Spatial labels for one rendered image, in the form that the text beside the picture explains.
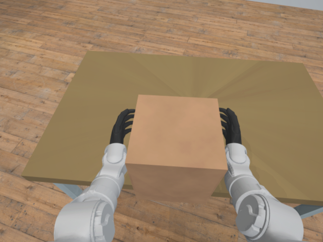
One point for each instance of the left robot upper arm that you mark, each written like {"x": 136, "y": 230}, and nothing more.
{"x": 89, "y": 221}

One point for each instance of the robot left hand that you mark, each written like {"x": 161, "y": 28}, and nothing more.
{"x": 119, "y": 131}

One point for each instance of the carton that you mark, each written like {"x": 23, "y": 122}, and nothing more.
{"x": 176, "y": 150}

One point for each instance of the right robot upper arm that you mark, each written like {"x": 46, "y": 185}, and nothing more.
{"x": 262, "y": 219}

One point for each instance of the table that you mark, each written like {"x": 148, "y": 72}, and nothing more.
{"x": 277, "y": 104}

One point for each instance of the robot left forearm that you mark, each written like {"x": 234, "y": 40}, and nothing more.
{"x": 108, "y": 183}

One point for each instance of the robot right forearm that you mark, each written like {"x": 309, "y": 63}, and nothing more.
{"x": 239, "y": 180}

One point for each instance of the robot right hand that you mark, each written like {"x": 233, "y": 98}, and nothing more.
{"x": 232, "y": 131}

